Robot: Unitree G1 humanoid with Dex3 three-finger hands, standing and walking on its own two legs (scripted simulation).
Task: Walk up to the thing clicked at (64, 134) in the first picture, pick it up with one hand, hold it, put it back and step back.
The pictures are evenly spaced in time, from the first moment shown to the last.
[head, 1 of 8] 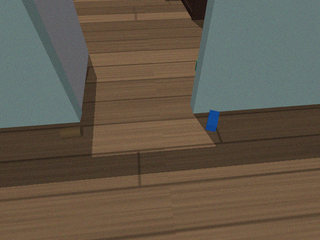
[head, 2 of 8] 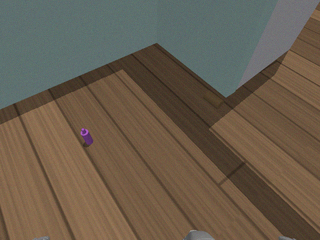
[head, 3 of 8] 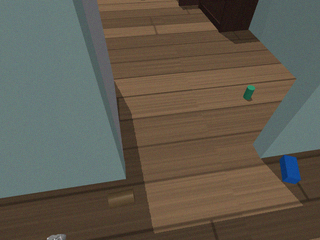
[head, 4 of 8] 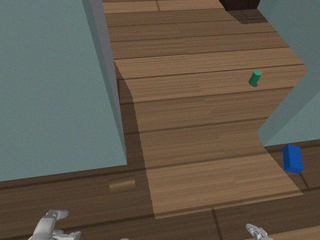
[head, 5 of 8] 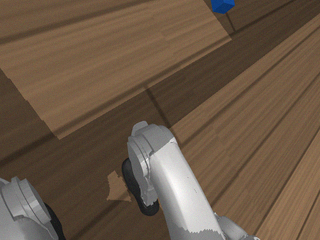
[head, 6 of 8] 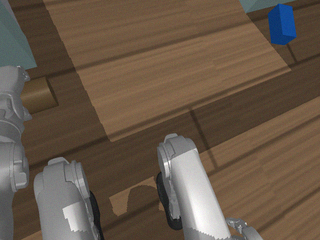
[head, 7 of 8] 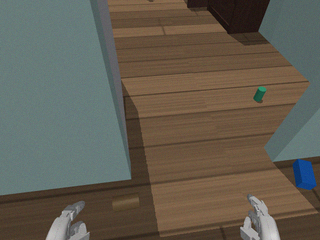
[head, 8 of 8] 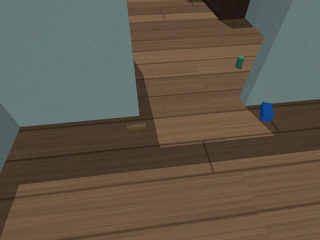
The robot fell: no
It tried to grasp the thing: yes
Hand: left
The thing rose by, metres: 0.66
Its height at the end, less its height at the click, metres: +0.00
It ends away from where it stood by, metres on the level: 0.02
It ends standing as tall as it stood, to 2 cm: yes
